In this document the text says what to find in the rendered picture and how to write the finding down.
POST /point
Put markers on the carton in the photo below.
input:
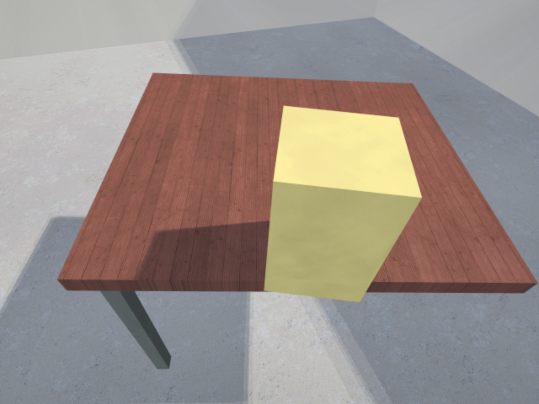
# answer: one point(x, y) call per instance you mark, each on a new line
point(344, 188)

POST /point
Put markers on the table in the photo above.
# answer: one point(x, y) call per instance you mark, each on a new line
point(185, 204)

